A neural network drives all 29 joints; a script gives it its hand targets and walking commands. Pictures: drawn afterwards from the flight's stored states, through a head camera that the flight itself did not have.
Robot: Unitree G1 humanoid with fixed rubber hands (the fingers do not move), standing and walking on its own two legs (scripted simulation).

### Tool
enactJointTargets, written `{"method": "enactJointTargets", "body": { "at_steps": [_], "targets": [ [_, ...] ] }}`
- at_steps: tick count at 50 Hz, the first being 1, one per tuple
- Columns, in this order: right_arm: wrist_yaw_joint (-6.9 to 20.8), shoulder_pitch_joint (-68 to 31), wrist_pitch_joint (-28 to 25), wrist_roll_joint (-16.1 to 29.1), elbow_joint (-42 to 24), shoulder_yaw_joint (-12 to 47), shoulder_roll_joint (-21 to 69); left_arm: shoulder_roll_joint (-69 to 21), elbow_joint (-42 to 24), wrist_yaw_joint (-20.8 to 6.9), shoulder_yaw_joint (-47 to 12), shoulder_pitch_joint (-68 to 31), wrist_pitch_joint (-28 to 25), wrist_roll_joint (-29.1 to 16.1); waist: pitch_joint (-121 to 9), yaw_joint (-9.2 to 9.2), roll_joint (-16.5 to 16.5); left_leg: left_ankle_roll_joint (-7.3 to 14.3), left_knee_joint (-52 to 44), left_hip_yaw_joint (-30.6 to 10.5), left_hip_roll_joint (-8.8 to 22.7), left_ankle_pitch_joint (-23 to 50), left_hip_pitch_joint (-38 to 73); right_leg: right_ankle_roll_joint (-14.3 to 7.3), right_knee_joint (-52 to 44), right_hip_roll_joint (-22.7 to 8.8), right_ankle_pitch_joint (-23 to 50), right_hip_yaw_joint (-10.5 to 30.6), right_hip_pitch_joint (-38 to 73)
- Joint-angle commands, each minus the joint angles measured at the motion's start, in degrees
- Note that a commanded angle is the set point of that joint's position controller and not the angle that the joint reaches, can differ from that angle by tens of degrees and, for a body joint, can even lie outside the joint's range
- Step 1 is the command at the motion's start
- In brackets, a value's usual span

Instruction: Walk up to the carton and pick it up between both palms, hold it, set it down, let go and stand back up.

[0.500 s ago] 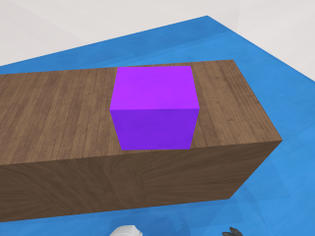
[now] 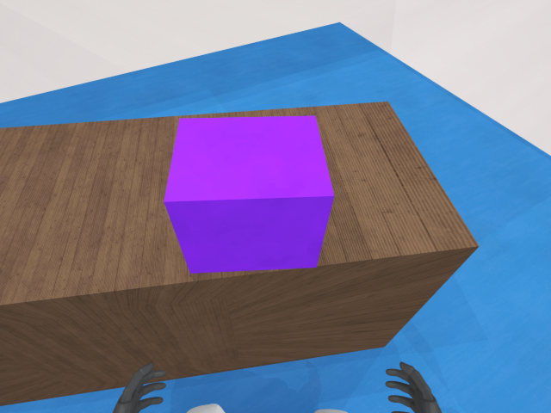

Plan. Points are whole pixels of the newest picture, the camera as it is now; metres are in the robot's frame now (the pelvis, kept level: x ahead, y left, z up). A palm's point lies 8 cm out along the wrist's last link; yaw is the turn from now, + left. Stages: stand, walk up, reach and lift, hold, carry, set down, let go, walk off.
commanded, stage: walk up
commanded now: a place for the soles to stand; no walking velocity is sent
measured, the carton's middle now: (251, 196) +0.45 +0.03 +0.02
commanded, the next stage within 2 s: stand in 1.46 s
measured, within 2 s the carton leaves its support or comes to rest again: neither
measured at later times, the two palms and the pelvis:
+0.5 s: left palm out of the picture +0.12 +0.22 -0.10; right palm (418, 402) +0.14 -0.22 -0.09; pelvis +0.00 -0.01 +0.01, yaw +3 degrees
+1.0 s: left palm out of the picture +0.07 +0.22 -0.11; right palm (410, 397) +0.14 -0.21 -0.09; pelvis +0.01 -0.01 +0.01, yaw +5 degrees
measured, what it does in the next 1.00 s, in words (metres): stands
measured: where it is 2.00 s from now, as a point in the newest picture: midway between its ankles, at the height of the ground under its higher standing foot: outside the picture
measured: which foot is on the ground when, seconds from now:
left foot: down 0.00-1.00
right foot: down 0.00-1.00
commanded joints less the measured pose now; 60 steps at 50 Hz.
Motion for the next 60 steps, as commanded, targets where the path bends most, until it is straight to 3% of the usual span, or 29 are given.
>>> {"method": "enactJointTargets", "body": {
  "at_steps": [1,4,7,19,32,34,36,42,60],
  "targets": [
    [0.46,-0.2,-1.0,-1.15,-4.73,0.3,-2.59,6.77,-5.11,-0.45,1.68,-3.58,-1.33,-2.28,0.69,-0.61,-6.27,0.49,-3.09,-1.22,-0.33,-0.03,6.16,-3.78,-17.89,-9.07,-3.97,10.65,-7.7],
    [0.63,1.23,-1.8,-1.45,-3.84,0.34,-3.63,6.27,-5.25,-1.05,1.56,-2.62,-1.46,-2.06,-1.72,-0.12,-8.25,0.08,-4.69,-2.0,0.76,2.16,6.31,-2.98,-16.05,-7.57,-0.63,8.58,-3.7],
    [0.49,-0.47,-1.82,-0.69,-3.79,0.28,-3.42,6.42,-5.07,-1.3,1.58,-3.14,-1.24,-1.31,-2.42,1.2,-6.54,-0.08,-5.54,-2.91,1.13,1.37,4.91,-2.92,-15.78,-7.6,0.16,7.29,-1.58],
    [0.13,-0.26,-2.06,-0.28,-3.39,0.26,-3.83,6.75,-3.77,-1.4,1.35,-2.02,-0.87,-1.24,-3.9,1.58,1.4,1.1,-7.6,-6.71,3.19,6.34,4.7,-2.5,-11.97,-5.46,1.43,3.3,1.43],
    [0.04,-1.82,-1.76,-0.22,-4.13,-0.01,-4.07,6.94,-2.94,-1.66,1.02,-0.31,-0.98,-1.13,-4.63,1.67,1.2,1.94,-7.88,-9.31,3.11,5.16,4.04,-1.71,-11.76,-5.07,-0.42,1.85,1.19],
    [0.08,-0.43,-1.96,-0.61,-3.75,0.16,-3.23,6.07,-2.3,-2.18,0.81,1.9,-1.01,-0.51,-5.04,1.77,0.65,2.14,-10.02,-10.19,2.99,-0.7,3.96,-1.74,-13.09,-4.23,-4.02,1.81,2.32],
    [0.17,-0.94,-1.97,-0.61,-3.69,0.08,-3.34,6.4,-2.2,-2.44,0.87,2.18,-1.12,-0.53,-3.95,1.84,0.52,1.9,-10.17,-9.89,2.52,-1.29,3.35,-1.77,-13.74,-4.43,-4.4,1.88,2.06],
    [0.27,-0.41,-2.17,-0.59,-3.17,0.08,-3.37,7.03,-2.04,-2.47,0.84,3.61,-1.41,-0.65,-1.22,1.69,1.61,1.7,-10.03,-9.63,1.94,0.56,2.55,-1.93,-14.77,-4.95,-3.27,1.79,1.77],
    [-0.45,0.97,-2.09,-0.56,-2.26,0.18,-3.19,7.68,-1.89,-1.93,1.02,5.49,-1.08,-0.99,-2.4,1.96,0.08,1.52,-6.39,-9.08,0.89,8.66,3.38,-2.21,-14.08,-5.66,2.04,-0.71,4.65]
  ]
}}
